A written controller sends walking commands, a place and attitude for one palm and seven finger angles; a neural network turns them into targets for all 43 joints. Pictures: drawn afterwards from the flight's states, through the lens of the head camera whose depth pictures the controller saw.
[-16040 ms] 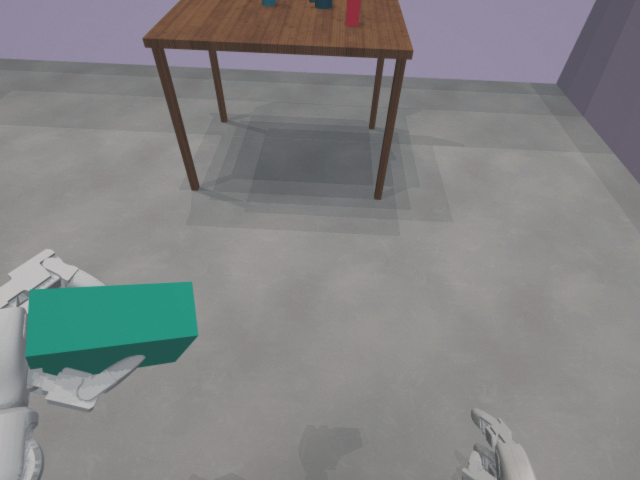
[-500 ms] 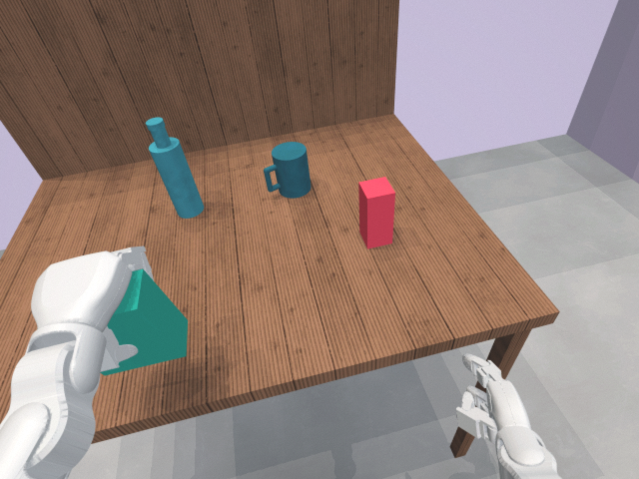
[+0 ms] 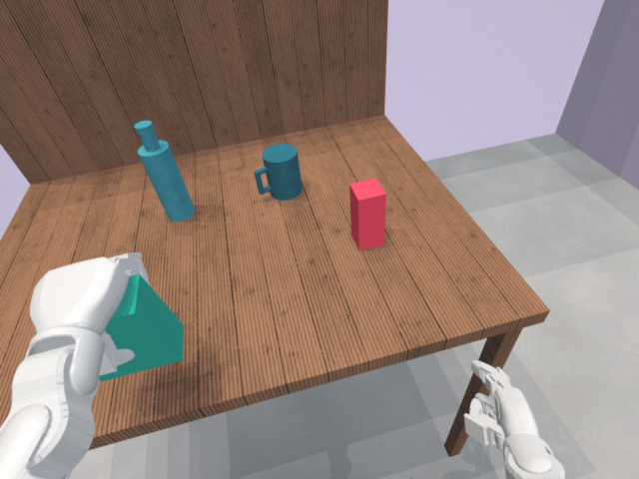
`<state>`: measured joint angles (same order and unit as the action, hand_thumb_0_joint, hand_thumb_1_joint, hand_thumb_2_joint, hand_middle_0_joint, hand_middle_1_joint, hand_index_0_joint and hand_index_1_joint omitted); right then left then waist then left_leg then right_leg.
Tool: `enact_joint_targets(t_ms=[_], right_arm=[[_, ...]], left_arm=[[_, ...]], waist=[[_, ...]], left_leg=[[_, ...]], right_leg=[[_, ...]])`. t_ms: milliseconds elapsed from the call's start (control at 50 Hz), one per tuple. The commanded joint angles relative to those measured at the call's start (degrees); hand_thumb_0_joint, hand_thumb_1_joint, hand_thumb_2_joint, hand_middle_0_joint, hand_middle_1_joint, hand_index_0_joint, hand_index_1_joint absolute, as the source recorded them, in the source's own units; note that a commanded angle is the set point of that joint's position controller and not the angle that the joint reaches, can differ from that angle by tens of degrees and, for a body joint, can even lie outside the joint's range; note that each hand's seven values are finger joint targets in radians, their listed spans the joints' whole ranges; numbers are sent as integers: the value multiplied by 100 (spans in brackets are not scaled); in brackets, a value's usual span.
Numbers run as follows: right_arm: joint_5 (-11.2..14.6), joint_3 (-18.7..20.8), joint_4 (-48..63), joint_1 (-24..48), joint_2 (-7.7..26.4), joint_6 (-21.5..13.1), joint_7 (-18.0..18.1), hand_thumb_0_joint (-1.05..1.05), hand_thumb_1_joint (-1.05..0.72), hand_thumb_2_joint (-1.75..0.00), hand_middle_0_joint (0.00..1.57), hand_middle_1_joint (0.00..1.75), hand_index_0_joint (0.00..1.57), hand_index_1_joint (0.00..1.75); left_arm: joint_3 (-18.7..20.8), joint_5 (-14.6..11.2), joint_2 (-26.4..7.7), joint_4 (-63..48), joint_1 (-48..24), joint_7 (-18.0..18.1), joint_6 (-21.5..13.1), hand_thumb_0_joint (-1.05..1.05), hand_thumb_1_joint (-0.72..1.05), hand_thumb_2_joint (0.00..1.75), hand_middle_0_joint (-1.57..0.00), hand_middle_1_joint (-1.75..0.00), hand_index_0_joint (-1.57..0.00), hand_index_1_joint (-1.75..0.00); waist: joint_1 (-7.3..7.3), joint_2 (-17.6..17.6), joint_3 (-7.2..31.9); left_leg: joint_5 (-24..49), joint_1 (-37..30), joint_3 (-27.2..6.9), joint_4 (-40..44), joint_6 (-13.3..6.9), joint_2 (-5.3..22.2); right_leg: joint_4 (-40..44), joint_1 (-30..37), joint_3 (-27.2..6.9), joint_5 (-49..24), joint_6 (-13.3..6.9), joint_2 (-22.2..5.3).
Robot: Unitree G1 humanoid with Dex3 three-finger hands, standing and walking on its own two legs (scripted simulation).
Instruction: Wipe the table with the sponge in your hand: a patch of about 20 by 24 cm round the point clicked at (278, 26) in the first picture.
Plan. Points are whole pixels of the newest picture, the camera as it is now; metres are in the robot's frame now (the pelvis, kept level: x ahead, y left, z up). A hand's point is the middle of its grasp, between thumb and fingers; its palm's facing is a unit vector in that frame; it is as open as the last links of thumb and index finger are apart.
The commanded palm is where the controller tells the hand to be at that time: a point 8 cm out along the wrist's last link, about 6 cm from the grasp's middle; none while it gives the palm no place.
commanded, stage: move the sponge above the wiping area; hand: left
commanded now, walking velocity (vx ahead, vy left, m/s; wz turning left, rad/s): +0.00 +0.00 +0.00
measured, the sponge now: (128, 338) +0.23 +0.30 +0.07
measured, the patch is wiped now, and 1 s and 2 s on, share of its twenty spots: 0.00 0.00 0.00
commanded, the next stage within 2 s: none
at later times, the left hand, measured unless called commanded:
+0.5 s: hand (123, 315) +0.24 +0.30 +0.10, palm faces +0.06 -0.06 -1.00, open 9.3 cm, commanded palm +0.21 +0.29 +0.17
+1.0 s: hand (135, 308) +0.27 +0.30 +0.09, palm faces +0.04 -0.06 -1.00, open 9.3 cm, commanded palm +0.23 +0.30 +0.15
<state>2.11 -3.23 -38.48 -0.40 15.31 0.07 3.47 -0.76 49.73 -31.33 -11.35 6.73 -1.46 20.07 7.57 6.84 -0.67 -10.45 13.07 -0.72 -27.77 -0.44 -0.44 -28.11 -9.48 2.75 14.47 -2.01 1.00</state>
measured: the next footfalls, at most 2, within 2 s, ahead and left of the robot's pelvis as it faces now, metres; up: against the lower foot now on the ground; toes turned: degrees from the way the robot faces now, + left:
none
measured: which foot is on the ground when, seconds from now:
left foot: down 0.00-1.00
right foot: down 0.00-1.00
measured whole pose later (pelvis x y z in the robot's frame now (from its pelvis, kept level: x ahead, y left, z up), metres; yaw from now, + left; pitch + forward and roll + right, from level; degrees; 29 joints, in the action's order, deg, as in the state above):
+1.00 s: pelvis +0.01 +0.01 +0.00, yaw +0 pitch -2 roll +0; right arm 2.3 -2.6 -39.5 -1.6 14.5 1.0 3.6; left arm -3.6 53.0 -27.8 -2.2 2.5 2.9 19.2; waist 6.8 5.7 0.3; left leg -11.0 14.6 -0.4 -27.2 -1.2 -1.0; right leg -26.9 -10.7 2.3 14.5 -1.2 0.5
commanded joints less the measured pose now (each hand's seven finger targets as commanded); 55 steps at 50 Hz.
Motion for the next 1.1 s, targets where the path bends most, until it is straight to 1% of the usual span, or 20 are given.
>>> enact_joint_targets(t_ms=[0,60,140,160,280,360,420,440,460,540,560,640,660,740,760,840,900,940,960,1080], right_arm=[[5,234,1051,1307,457,-366,7,0,-90,-90,20,30,20,30],[11,213,1055,1359,435,-383,6,0,-90,-90,20,30,20,30],[6,202,1033,1536,447,-355,23,0,-90,-90,20,30,20,30],[9,198,1018,1406,430,-350,18,0,-90,-90,20,30,20,30],[14,209,947,1325,470,-321,36,0,-90,-90,20,30,20,30],[19,207,1043,1342,400,-352,3,0,-90,-90,20,30,20,30],[3,230,965,1248,459,-280,18,0,-90,-90,20,30,20,30],[9,203,990,1453,454,-301,22,0,-90,-90,20,30,20,30],[16,199,1004,1334,426,-292,28,0,-90,-90,20,30,20,30],[13,216,966,1429,467,-281,60,0,-90,-90,20,30,20,30],[20,205,969,1304,445,-282,56,0,-90,-90,20,30,20,30],[42,214,924,1376,485,-264,88,0,-90,-90,20,30,20,30],[52,207,970,1279,453,-279,88,0,-90,-90,20,30,20,30],[42,231,945,1251,460,-323,92,0,-90,-90,20,30,20,30],[39,237,963,1128,450,-334,87,0,-90,-90,20,30,20,30],[11,284,979,1197,467,-335,42,0,-90,-90,20,30,20,30],[9,318,914,1033,509,-270,46,0,-90,-90,20,30,20,30],[25,296,882,1221,548,-237,45,0,-90,-90,20,30,20,30],[48,283,940,1173,499,-237,38,0,-90,-90,20,30,20,30],[48,306,942,1015,508,-275,59,0,-90,-90,20,30,20,30]], left_arm=[[730,213,-1126,-1148,-1299,319,-108,0,10,130,-120,-160,-120,-160],[677,266,-1057,-1131,-1363,371,-60,0,10,130,-120,-160,-120,-160],[1005,330,-1391,-1066,-1472,456,7,0,10,130,-120,-160,-120,-160],[704,337,-1100,-1022,-1524,458,8,0,10,130,-120,-160,-120,-160],[731,337,-1179,-677,-1578,405,50,0,10,130,-120,-160,-120,-160],[454,348,-844,-990,-1495,375,-16,0,10,130,-120,-160,-120,-160],[614,396,-1065,-728,-1614,409,-18,0,10,130,-120,-160,-120,-160],[786,449,-1217,-797,-1620,432,9,0,10,130,-120,-160,-120,-160],[515,432,-935,-762,-1698,445,12,0,10,130,-120,-160,-120,-160],[890,448,-1303,-591,-1698,528,49,0,10,130,-120,-160,-120,-160],[642,416,-1047,-556,-1790,523,42,0,10,130,-120,-160,-120,-160],[789,427,-1245,-287,-1864,463,59,0,10,130,-120,-160,-120,-160],[468,404,-943,-372,-1951,429,11,0,10,130,-120,-160,-120,-160],[613,451,-1108,-357,-1923,406,-164,0,10,130,-120,-160,-120,-160],[428,460,-900,-349,-2005,421,-202,0,10,130,-120,-160,-120,-160],[710,493,-1080,-468,-1800,595,-247,0,10,130,-120,-160,-120,-160],[681,479,-981,-97,-1713,706,-112,0,10,130,-120,-160,-120,-160],[964,498,-1289,3,-1746,747,25,0,10,130,-120,-160,-120,-160],[597,481,-926,-99,-1933,732,46,0,10,130,-120,-160,-120,-160],[524,462,-927,-74,-1726,571,-49,0,10,130,-120,-160,-120,-160]], waist=[[26,-273,1041],[26,-253,1047],[114,-227,1032],[46,-152,1127],[23,-319,1066],[14,-160,1248],[7,-347,1067],[58,-274,1062],[-1,-243,1154],[84,-157,1169],[5,-234,1244],[-9,-183,1073],[-73,-79,1164],[-61,-137,1191],[-94,-176,1291],[35,-68,1331],[2,-436,1275],[50,-335,1173],[-27,-257,1283],[-79,-365,1384]], left_leg=[[511,-681,-323,302,-139,-70],[421,-640,-325,344,-134,-66],[343,-652,-393,410,-112,-96],[412,-636,-335,394,-116,-74],[435,-617,-335,400,-113,-80],[556,-713,-359,391,-131,-47],[522,-649,-368,421,-119,-51],[416,-677,-426,443,-114,-77],[432,-642,-362,436,-124,-50],[449,-692,-396,451,-109,-86],[519,-635,-328,408,-118,-80],[405,-654,-357,416,-114,-108],[414,-632,-309,403,-134,-92],[438,-737,-419,406,-140,-88],[481,-683,-363,378,-149,-68],[661,-748,-436,397,-122,-61],[766,-617,-321,347,-126,-42],[628,-576,-354,386,-104,-78],[674,-571,-268,350,-120,-69],[811,-671,-298,258,-168,-86]], right_leg=[[685,-296,-521,-361,-133,-127],[651,-272,-514,-278,-153,-117],[697,-227,-670,-205,-215,-49],[624,-209,-488,-272,-171,-100],[677,-252,-465,-347,-160,-76],[572,-199,-404,-465,-171,-78],[662,-295,-407,-447,-156,-66],[687,-253,-597,-339,-226,-1],[625,-258,-406,-341,-169,-70],[681,-193,-579,-361,-230,-4],[632,-177,-412,-423,-175,-66],[722,-275,-554,-339,-213,-7],[670,-275,-388,-362,-160,-72],[685,-316,-484,-418,-207,8],[623,-310,-333,-442,-162,-51],[603,-229,-454,-606,-229,5],[626,-264,-332,-674,-154,-49],[669,-234,-512,-544,-215,-1],[605,-233,-358,-602,-163,-62],[623,-253,-344,-764,-142,-53]])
